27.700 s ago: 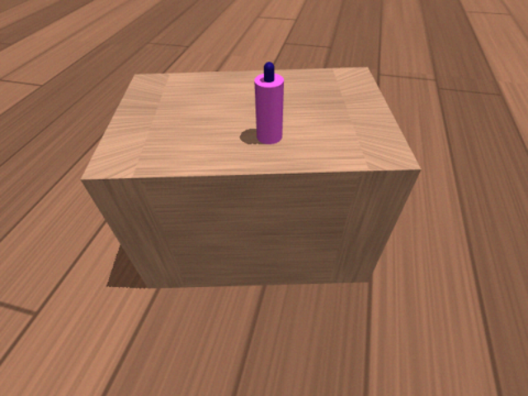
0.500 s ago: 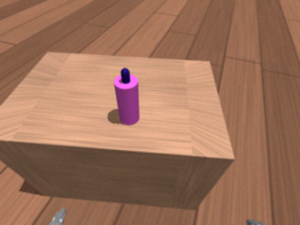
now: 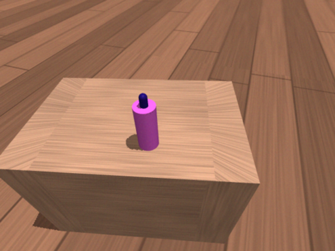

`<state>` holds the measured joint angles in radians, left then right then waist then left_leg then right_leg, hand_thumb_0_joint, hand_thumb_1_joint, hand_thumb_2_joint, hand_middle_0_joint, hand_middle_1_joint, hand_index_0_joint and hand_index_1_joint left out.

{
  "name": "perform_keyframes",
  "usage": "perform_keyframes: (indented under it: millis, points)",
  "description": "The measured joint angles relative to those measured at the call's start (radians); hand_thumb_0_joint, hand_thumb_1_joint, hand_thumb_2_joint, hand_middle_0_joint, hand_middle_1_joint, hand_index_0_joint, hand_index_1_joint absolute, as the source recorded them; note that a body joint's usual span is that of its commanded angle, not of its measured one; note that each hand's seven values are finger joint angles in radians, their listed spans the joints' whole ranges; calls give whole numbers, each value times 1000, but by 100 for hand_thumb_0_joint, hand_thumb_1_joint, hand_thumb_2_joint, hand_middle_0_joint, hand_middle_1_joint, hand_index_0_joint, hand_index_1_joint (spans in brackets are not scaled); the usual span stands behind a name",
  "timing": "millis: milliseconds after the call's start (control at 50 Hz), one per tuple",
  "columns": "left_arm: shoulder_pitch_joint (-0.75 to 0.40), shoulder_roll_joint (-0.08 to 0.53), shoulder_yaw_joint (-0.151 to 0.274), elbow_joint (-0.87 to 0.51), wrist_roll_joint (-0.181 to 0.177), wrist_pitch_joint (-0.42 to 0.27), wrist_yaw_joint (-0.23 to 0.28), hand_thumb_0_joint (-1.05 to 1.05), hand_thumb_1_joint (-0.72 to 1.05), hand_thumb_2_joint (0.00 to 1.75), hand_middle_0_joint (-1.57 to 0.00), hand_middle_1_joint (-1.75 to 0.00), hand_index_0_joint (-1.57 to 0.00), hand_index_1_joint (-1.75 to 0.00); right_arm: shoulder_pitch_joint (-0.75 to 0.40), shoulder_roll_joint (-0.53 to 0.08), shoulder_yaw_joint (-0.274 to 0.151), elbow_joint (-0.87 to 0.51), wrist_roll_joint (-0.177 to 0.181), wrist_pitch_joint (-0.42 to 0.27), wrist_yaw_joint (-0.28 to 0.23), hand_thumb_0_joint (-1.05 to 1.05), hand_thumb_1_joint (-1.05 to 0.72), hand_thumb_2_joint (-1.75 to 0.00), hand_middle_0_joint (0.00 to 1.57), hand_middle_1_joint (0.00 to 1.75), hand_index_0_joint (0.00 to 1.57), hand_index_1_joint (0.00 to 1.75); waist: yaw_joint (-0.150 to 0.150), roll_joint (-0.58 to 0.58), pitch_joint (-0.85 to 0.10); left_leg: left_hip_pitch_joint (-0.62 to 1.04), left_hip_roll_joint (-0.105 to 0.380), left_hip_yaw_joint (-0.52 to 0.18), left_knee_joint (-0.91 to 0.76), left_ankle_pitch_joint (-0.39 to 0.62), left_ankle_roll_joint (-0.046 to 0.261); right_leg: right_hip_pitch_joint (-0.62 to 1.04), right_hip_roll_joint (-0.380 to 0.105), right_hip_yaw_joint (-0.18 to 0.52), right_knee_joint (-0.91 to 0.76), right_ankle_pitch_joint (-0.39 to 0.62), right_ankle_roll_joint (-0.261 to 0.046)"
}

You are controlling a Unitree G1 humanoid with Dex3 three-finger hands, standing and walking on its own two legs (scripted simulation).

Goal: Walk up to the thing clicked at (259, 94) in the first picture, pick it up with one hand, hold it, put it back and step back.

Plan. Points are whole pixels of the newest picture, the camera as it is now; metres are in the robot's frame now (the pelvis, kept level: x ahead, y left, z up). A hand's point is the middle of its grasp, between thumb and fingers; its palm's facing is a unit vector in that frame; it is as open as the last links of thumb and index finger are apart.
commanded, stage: stand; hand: left
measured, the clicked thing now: (146, 121) +0.54 +0.11 -0.01
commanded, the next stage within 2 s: none
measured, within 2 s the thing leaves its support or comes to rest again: neither
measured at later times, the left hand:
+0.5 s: hand out of the picture +0.06 +0.23 -0.15, palm faces -0.03 -0.94 -0.33, open 7.4 cm
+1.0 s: hand out of the picture +0.09 +0.23 -0.15, palm faces -0.03 -0.94 -0.33, open 7.4 cm
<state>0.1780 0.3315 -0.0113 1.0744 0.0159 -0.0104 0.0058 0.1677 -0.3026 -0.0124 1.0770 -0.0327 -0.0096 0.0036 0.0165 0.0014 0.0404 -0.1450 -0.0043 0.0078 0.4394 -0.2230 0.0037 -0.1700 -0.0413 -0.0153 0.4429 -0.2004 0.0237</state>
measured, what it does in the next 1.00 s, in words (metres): stands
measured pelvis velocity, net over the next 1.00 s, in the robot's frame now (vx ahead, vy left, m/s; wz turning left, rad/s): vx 0.02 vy -0.01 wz -0.02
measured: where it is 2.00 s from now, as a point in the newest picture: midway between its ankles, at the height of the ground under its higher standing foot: outside the picture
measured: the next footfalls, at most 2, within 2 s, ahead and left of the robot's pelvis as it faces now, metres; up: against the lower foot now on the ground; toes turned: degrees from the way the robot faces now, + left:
none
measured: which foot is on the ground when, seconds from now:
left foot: down 0.00-1.00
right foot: down 0.00-1.00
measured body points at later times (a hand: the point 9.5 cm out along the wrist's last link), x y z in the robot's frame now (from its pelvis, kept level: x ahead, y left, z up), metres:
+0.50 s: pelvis +0.00 -0.01 +0.01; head +0.00 -0.02 +0.46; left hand +0.06 +0.28 -0.13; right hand +0.05 -0.31 -0.13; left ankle +0.01 +0.12 -0.74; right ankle +0.03 -0.14 -0.74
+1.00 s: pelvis +0.02 -0.01 +0.01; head +0.02 -0.02 +0.46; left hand +0.10 +0.28 -0.13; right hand +0.08 -0.31 -0.13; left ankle +0.01 +0.12 -0.74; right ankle +0.03 -0.14 -0.74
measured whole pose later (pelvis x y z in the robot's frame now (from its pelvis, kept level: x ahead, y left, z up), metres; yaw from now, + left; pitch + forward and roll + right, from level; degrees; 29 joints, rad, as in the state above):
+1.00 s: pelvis +0.02 -0.01 +0.01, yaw -1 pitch -3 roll +0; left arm 0.10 0.33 0.00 1.16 0.01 -0.01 0.00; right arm 0.12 -0.34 -0.01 1.15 -0.02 0.00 0.00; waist 0.00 0.01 0.05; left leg -0.08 0.02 0.02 0.31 -0.18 -0.02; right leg -0.11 -0.01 -0.01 0.32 -0.16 0.01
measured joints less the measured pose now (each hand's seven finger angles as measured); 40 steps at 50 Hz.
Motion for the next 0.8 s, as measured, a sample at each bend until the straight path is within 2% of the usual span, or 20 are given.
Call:
perform_keyframes:
  millis: [100, 220, 800]
  points:
    - [-12, 2, 1, 33, 2, -4, -3, 1, 80, 88, -20, -30, -20, -30, -10, -12, -7, 24, 3, 4, 2, 1, -90, -90, 20, 30, 20, 30, -3, 4, 6, 15, 3, -1, -40, 26, -5, 11, 3, -2, -32, 21, -4]
    - [-19, 4, 3, 61, 2, -4, -4, 1, 88, 90, -20, -30, -20, -30, -11, -27, -13, 47, 6, 9, 4, 1, -90, -90, 20, 30, 20, 30, -7, 5, 12, 19, 11, -3, -62, 41, -11, 16, 11, -4, -56, 37, -10]
    - [-75, 1, 8, 84, -6, -5, -11, 1, 90, 90, -20, -30, -20, -30, -40, -35, 4, 72, 12, 5, 1, 1, -90, -90, 20, 30, 20, 30, -16, 7, 13, 54, 28, 7, -113, 43, -22, 47, 30, 4, -110, 46, -18]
